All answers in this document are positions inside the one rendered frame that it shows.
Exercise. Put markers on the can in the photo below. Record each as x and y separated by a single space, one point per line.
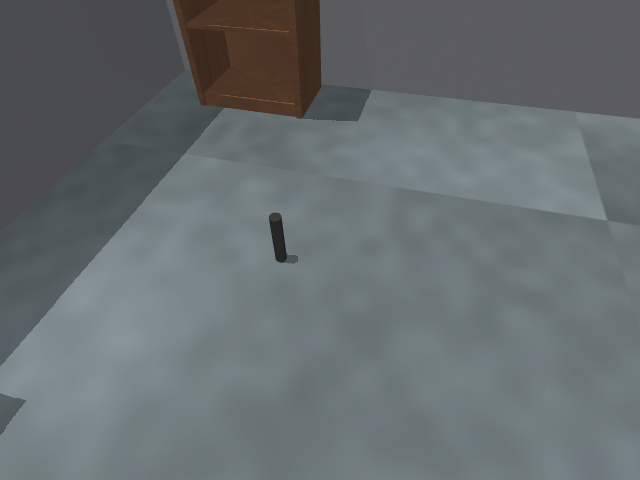
276 226

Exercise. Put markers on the bookshelf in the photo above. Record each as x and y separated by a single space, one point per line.
254 55

